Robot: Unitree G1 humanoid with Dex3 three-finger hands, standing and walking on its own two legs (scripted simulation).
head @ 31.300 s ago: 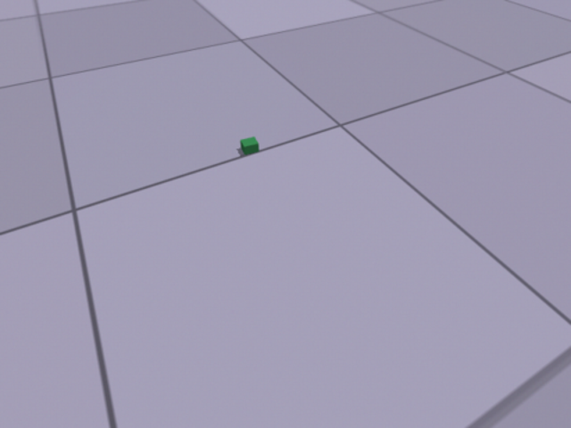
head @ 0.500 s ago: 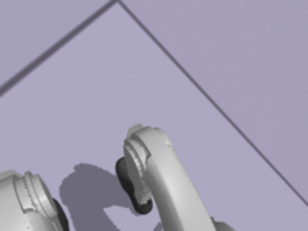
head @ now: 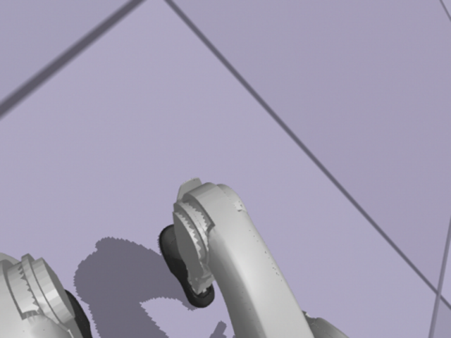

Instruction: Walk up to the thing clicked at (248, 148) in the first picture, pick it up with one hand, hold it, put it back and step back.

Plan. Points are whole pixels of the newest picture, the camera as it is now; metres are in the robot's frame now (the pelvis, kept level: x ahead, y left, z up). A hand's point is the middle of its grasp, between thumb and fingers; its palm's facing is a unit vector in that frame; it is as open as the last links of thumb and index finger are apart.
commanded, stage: rest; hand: left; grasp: from above
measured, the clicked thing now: out of the picture +0.47 +0.32 -0.28
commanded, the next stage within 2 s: open in 0.06 s
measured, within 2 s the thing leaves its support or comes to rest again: neither
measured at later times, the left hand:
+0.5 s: hand out of the picture +0.46 +0.31 -0.25, palm faces -0.34 -0.27 -0.90, open 10.7 cm
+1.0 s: hand out of the picture +0.46 +0.32 -0.25, palm faces -0.35 -0.27 -0.90, open 12.6 cm
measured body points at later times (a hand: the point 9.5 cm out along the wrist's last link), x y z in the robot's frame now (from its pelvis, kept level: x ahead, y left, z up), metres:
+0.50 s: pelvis -0.01 +0.00 +0.00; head +0.29 +0.12 +0.32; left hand +0.48 +0.32 -0.20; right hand +0.01 -0.24 -0.04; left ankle +0.07 +0.13 -0.28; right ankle +0.12 -0.12 -0.28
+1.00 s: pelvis -0.01 +0.00 +0.01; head +0.29 +0.12 +0.32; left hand +0.48 +0.33 -0.20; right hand +0.01 -0.24 -0.03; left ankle +0.07 +0.13 -0.28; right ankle +0.12 -0.12 -0.28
